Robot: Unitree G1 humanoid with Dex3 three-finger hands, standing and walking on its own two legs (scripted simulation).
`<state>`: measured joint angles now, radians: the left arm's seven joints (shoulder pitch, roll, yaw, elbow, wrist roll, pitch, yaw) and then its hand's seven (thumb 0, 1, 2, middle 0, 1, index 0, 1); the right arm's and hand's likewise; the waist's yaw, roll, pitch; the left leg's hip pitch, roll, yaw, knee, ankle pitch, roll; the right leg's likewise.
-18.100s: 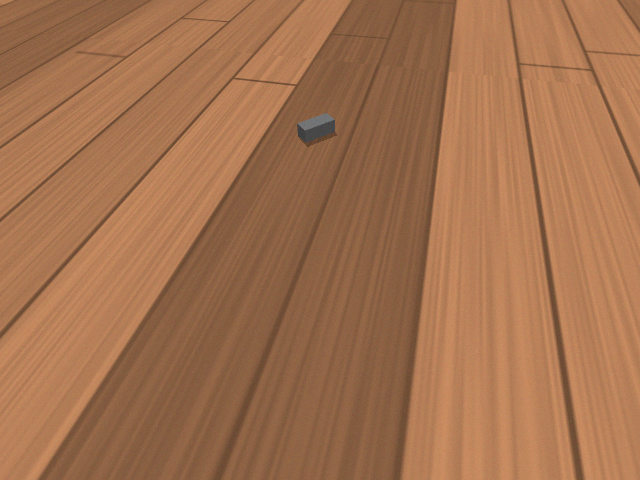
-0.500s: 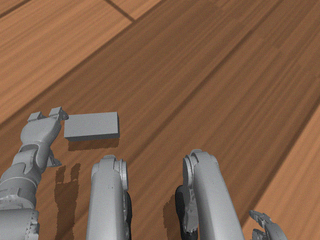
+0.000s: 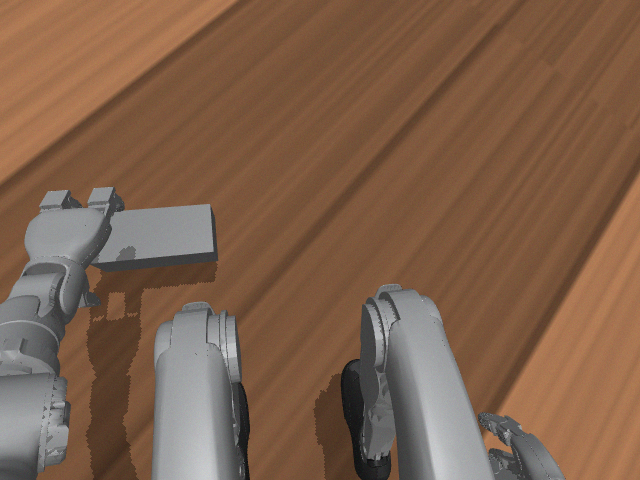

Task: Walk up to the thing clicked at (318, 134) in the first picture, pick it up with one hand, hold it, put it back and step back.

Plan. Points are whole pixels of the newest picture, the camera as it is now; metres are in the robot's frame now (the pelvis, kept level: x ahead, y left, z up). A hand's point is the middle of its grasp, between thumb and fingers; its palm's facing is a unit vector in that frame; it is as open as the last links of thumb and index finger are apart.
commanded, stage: rise first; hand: left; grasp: from above
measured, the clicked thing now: (157, 238) +0.47 +0.25 -0.32
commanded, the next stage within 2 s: none
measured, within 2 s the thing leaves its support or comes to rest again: neither
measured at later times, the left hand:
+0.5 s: hand (102, 253) +0.41 +0.29 -0.20, palm faces -0.46 -0.05 -0.89, open 14.0 cm
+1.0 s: hand (110, 251) +0.42 +0.29 -0.21, palm faces -0.46 -0.05 -0.89, open 14.1 cm
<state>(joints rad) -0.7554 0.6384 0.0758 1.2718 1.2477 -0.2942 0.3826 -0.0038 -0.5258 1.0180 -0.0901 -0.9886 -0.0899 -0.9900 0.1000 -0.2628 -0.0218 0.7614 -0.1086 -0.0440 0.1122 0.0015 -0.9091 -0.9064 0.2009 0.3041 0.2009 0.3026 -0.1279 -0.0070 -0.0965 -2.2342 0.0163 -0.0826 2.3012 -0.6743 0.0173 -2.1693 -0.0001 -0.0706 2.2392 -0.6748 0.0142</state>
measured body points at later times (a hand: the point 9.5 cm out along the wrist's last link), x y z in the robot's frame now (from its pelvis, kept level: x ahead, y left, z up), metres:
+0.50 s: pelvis +0.01 +0.00 -0.02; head +0.24 +0.06 +0.36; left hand +0.43 +0.29 -0.15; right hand +0.08 -0.28 -0.14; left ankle +0.08 +0.12 -0.33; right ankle +0.10 -0.12 -0.33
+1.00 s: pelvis +0.00 +0.00 -0.03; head +0.24 +0.06 +0.35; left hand +0.44 +0.29 -0.16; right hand +0.08 -0.28 -0.15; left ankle +0.08 +0.12 -0.33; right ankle +0.10 -0.12 -0.33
